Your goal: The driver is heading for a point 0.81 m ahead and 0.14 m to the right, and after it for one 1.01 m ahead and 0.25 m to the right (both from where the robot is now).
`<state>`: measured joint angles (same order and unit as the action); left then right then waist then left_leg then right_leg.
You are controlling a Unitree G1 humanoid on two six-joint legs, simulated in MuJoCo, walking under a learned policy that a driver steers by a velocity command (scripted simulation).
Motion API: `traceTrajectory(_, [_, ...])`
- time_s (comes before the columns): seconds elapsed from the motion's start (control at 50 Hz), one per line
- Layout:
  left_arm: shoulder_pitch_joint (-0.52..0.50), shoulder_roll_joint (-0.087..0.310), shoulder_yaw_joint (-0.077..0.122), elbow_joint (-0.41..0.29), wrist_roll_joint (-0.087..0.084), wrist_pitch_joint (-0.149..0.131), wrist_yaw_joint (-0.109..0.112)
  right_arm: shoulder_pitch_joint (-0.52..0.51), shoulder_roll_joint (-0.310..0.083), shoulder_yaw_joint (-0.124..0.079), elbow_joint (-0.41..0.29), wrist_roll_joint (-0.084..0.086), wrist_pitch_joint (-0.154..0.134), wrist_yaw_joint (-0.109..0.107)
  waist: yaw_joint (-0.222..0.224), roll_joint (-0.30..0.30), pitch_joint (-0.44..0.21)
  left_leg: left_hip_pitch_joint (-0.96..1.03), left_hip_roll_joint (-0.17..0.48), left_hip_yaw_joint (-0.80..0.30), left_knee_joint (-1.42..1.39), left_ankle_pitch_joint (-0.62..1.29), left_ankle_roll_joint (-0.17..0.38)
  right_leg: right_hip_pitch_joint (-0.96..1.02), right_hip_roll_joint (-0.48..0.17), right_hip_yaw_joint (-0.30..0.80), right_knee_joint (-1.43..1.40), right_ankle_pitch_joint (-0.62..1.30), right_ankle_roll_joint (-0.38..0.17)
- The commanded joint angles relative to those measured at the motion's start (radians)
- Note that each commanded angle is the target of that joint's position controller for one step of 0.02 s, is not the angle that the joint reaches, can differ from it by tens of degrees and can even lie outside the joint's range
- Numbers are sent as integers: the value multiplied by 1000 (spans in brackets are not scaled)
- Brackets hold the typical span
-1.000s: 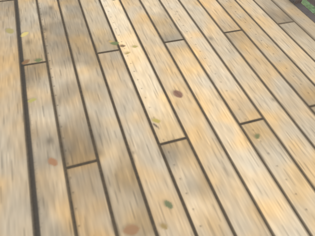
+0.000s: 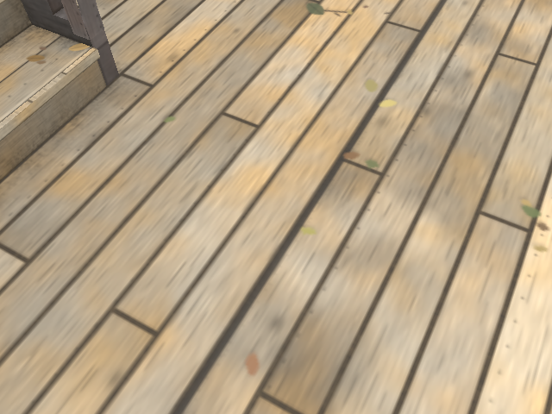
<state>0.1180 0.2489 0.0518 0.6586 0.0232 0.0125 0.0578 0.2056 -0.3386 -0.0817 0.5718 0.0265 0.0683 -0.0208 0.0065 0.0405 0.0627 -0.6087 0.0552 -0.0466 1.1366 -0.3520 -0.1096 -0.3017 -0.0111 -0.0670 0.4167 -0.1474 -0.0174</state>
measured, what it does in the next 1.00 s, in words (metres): walks ahead, turning right: left foot, then right foot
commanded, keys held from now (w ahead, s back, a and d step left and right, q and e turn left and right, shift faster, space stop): q+shift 0.06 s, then shift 0.04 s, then e+shift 0.44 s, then w+e+shift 0.36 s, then w+q+shift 0.10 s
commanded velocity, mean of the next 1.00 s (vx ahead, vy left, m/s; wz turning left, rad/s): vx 0.26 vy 0.00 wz -0.34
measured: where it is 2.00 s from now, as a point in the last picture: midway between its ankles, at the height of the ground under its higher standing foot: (408, 227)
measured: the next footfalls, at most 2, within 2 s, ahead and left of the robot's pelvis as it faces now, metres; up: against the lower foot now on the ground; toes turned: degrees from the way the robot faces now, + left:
left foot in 0.18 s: +0.03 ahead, +0.15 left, +0.00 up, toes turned +9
right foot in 0.68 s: -0.01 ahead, -0.09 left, +0.00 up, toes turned -19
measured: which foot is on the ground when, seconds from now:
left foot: up 0.00-0.16, down 0.18-0.68, up 0.70-1.00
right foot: down 0.00-0.18, up 0.20-0.66, down 0.68-1.00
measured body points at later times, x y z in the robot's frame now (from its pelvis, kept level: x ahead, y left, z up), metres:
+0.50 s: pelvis +0.00 +0.04 +0.00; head +0.03 +0.05 +0.45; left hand +0.09 +0.33 -0.12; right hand +0.19 -0.20 -0.08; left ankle -0.01 +0.15 -0.74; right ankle -0.01 -0.09 -0.68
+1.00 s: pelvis +0.15 -0.07 -0.01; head +0.17 -0.11 +0.44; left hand +0.24 +0.20 -0.11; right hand +0.25 -0.38 -0.10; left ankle +0.37 -0.02 -0.69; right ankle -0.05 -0.08 -0.74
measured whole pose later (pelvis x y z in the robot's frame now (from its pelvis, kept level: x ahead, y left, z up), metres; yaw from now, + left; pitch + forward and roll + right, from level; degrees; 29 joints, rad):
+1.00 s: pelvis +0.15 -0.07 -0.01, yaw -27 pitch +3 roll +1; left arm 0.53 0.27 0.05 0.80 0.00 -0.06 -0.01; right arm 0.05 -0.29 -0.04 0.68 -0.04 -0.01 0.07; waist 0.08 0.04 -0.01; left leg -0.71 0.06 0.04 0.75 -0.04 -0.03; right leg 0.14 0.06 0.14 0.17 -0.36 -0.09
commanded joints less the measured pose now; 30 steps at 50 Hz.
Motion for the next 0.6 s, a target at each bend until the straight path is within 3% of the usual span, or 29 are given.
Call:
traceTrajectory(0.02, [-6, 193, 61, -42, -4, -7, -3, -44, -48, -9, -99, -4, -17, 7, 27, -198, -163, -22, 39, 34, -101, 13, 5, 216, -272, 142, -123, 218, -215])
traceTrajectory(0.1, [-12, 218, 74, -21, -22, -11, -23, -42, -42, -10, -93, -8, -9, 21, 19, -212, -167, 152, 14, 86, -303, -11, 51, 161, -290, 70, -99, 222, -194])
traceTrajectory(0.14, [8, 219, 70, 1, -47, -14, -33, -13, -24, -8, -83, -15, -7, 25, -2, -201, -178, 258, -28, 91, -492, 8, 93, 161, -288, 79, -37, 267, -180])
traceTrajectory(0.16, [2, 204, 62, 12, -62, -14, -36, 51, -17, -9, -52, -19, -9, 26, -36, -188, -184, 369, -57, 103, -658, 108, 126, 126, -269, 64, 22, 283, -152])
traceTrajectory(0.18, [56, 152, 42, 42, -64, -19, -45, 93, -41, -14, -28, -21, -12, 22, -39, -125, -189, 532, -50, 63, -772, 252, 155, 17, -225, 22, 98, 192, -85])
traceTrajectory(0.2, [77, 57, 2, 23, -9, -27, -64, 110, -107, -20, -33, -25, -16, 10, -6, 131, -232, 719, 190, -223, -779, 581, 214, -186, -127, -62, 311, -228, 19])
traceTrajectory(0.22, [66, 58, 3, 6, -5, -27, -63, 23, -109, -8, -49, -66, -28, 5, 3, 269, -245, 583, 375, -309, -775, 629, 396, -274, -79, -9, 427, -495, 72])
traceTrajectory(0.24, [30, 139, 25, 25, -26, -16, -55, 14, -29, 11, -47, -83, -48, 11, -50, 164, -230, 498, 320, -236, -798, 547, 411, -212, -95, 73, 519, -477, 85])
traceTrajectory(0.26, [41, 156, 37, 32, -49, -5, -51, -19, -38, 9, -21, -84, -61, 13, -27, 168, -174, 462, 263, -149, -797, 483, 369, -227, -68, 87, 586, -434, 84])
traceTrajectory(0.28, [68, 172, 49, 58, -53, 8, -39, -55, -77, -7, -18, -71, -67, 9, -20, 156, -146, 458, 231, -99, -799, 436, 336, -262, -54, 90, 651, -387, 88])
traceTrajectory(0.3, [84, 196, 61, 65, -48, 20, -30, -84, -80, -9, -15, -56, -70, 1, -17, 166, -115, 439, 235, -69, -802, 488, 326, -285, -37, 108, 721, -345, 98])
traceTrajectory(0.32, [103, 201, 68, 68, -52, 26, -25, -95, -66, -2, -14, -56, -71, -9, -5, 150, -104, 420, 235, -38, -805, 534, 326, -283, -20, 111, 793, -320, 108])
traceTrajectory(0.36, [122, 182, 71, 59, -60, 37, -18, -116, -22, 9, -16, -58, -66, -26, 3, 118, -105, 454, 247, 6, -814, 486, 323, -325, -24, 100, 839, -269, 127])
traceTrajectory(0.4, [91, 146, 61, 27, -54, 45, -18, -112, -7, 11, -6, -56, -60, -39, -11, 96, -92, 497, 260, 27, -822, 414, 319, -361, -52, 89, 760, -225, 142])
traceTrajectory(0.48, [59, 90, 36, -43, -43, 49, -51, -105, -47, -12, 15, -53, -53, -44, -31, 89, -113, 526, 296, 69, -810, 414, 334, -285, -92, 46, 563, -237, 130])
traceTrajectory(0.54, [70, 102, 39, -81, -42, 55, -71, -113, -81, -32, 27, -38, -56, -26, -23, 95, -122, 505, 325, 102, -786, 482, 334, -201, -88, -1, 461, -267, 89])
traceTrajectory(0.56, [75, 107, 41, -86, -47, 59, -76, -94, -98, -41, 33, -28, -61, -17, -32, 92, -145, 505, 341, 101, -816, 309, 324, -172, -87, -18, 438, -274, 67])
traceTrajectory(0.6, [89, 123, 48, -94, -60, 58, -88, -87, -125, -53, 48, -3, -79, -1, -17, 103, -132, 463, 358, 66, -891, -132, 292, -112, -90, -38, 385, -310, 9])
